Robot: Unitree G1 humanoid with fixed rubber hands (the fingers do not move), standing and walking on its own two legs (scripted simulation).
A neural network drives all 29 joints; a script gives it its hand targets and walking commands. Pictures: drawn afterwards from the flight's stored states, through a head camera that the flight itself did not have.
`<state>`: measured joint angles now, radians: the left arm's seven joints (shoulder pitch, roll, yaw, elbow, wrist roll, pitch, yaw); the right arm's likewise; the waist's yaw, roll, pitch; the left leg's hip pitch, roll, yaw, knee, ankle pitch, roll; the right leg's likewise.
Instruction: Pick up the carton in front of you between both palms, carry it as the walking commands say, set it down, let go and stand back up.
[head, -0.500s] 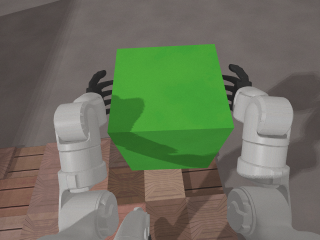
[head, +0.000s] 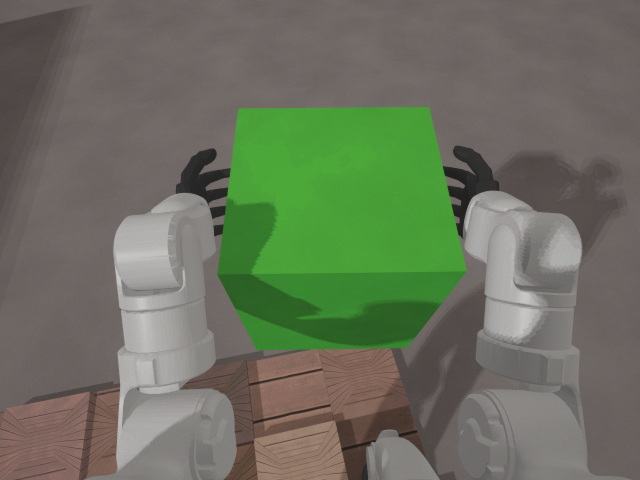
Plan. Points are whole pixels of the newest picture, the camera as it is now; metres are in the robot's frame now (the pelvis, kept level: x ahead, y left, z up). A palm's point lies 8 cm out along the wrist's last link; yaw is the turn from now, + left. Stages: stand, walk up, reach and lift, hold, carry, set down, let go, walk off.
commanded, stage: carry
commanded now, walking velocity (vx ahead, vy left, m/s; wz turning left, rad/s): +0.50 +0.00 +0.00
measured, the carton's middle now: (332, 242) +0.39 -0.02 +0.08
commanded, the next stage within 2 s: none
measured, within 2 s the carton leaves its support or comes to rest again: neither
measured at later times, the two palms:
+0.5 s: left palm (252, 122) +0.64 +0.09 +0.07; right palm (430, 114) +0.66 -0.21 +0.07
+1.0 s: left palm (255, 27) +0.95 +0.10 +0.08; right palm (398, 25) +0.93 -0.20 +0.09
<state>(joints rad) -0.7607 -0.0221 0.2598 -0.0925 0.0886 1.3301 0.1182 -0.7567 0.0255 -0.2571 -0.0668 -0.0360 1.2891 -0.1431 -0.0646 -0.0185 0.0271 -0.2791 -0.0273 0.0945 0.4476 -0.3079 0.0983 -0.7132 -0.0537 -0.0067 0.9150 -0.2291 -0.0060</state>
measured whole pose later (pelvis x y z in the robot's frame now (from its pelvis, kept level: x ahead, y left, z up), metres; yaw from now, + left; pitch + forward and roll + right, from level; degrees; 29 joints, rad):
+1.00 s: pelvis +0.59 -0.03 -0.03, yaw -1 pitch +5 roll -2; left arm -0.60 -0.03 0.20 0.00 0.08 1.21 0.12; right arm -0.59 0.04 -0.21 0.00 -0.04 1.17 -0.11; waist -0.05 -0.01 -0.02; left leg -0.27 -0.04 0.08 0.43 -0.07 0.10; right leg -0.68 -0.04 -0.02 0.89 -0.22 0.00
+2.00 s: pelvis +1.10 -0.07 -0.06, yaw +0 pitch +4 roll +0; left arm -0.64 -0.02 0.21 0.07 0.08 1.21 0.12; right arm -0.62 0.04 -0.22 0.04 -0.07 1.20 -0.12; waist -0.01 -0.01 -0.03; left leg -0.36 0.00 0.14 0.47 -0.18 0.06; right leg -0.27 -0.03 -0.07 0.49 -0.28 0.00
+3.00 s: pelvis +1.09 -0.09 -0.06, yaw -1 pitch +1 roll +0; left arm -0.65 0.00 0.19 0.24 0.07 1.23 0.12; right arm -0.66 0.00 -0.19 0.24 -0.07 1.22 -0.11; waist 0.00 0.00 -0.11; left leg -0.35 0.04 0.14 0.53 -0.20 0.03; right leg -0.27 -0.01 -0.09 0.55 -0.31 -0.03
